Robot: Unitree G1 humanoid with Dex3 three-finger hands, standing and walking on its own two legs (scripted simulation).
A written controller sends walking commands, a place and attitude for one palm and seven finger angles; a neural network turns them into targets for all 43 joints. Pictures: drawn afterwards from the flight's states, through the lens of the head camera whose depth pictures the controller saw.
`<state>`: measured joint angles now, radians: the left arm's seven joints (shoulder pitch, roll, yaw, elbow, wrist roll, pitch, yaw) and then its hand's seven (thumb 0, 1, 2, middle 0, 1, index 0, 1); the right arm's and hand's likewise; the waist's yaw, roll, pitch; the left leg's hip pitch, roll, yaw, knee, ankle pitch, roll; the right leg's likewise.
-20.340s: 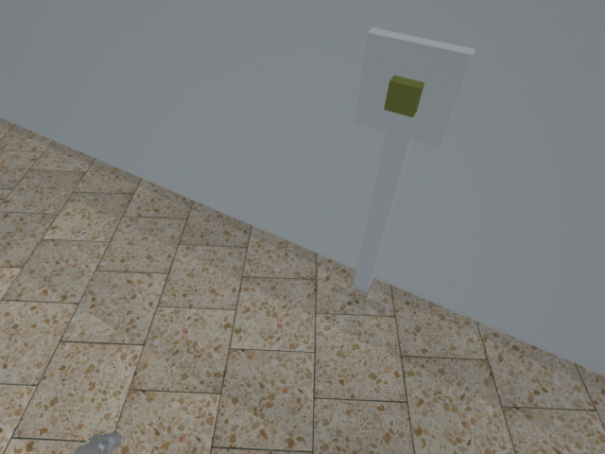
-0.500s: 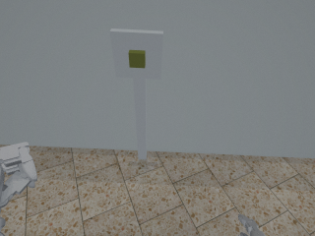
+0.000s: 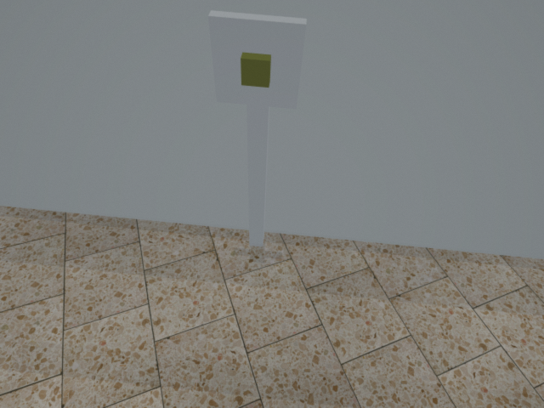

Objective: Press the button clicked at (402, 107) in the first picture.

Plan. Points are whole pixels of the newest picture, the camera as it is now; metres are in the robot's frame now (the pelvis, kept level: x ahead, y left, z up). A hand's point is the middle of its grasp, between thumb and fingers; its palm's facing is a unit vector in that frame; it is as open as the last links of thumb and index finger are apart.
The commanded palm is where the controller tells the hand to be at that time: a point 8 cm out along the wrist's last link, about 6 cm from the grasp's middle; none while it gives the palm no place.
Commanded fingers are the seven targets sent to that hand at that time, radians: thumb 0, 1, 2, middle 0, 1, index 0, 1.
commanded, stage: let the arm hang, fingers relaxed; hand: left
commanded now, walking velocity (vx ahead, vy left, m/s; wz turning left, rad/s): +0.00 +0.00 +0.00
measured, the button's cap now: (256, 69) +0.80 +0.10 +0.08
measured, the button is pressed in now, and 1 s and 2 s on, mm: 0 0 0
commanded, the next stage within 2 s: stand and wait in 0.66 s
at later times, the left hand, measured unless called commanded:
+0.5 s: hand out of the picture +0.01 +0.16 -0.18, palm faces +0.03 -0.99 -0.17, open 7.3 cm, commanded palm none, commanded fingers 0.00 0.90 0.90 -0.20 -0.30 -0.20 -0.30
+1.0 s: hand out of the picture +0.01 +0.16 -0.17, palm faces +0.03 -0.98 -0.18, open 7.4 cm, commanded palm none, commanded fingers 0.00 0.90 0.90 -0.20 -0.30 -0.20 -0.30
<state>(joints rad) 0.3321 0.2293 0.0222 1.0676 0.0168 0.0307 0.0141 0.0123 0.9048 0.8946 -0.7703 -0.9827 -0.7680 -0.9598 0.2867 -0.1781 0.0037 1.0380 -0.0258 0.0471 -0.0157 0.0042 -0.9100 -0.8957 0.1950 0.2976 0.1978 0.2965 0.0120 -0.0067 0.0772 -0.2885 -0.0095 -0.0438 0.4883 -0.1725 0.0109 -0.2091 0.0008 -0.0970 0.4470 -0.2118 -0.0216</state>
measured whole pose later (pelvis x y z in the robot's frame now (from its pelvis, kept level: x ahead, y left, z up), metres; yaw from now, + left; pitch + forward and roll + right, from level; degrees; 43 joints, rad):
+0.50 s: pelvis +0.01 +0.00 +0.00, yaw +0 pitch -2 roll +0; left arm 0.27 0.12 0.02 1.13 0.02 0.01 0.03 0.01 0.92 0.90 -0.21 -0.31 -0.21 -0.31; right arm 0.33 -0.09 0.00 1.11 -0.03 0.02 -0.03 0.00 -0.91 -0.90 0.20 0.30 0.20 0.30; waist -0.01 0.01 0.04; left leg -0.26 -0.02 -0.03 0.46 -0.17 0.02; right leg -0.21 -0.02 -0.08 0.47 -0.23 -0.02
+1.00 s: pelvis +0.03 -0.01 +0.00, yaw +0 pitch -2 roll +0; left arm 0.27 0.13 0.02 1.16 0.01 0.00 0.03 0.00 0.91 0.90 -0.20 -0.30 -0.19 -0.30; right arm 0.27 -0.14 -0.01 1.13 -0.02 0.02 -0.04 0.00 -0.91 -0.90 0.19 0.30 0.20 0.30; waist 0.00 0.01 0.07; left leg -0.21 -0.01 -0.03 0.43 -0.18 0.00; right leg -0.15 0.00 -0.09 0.42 -0.24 -0.02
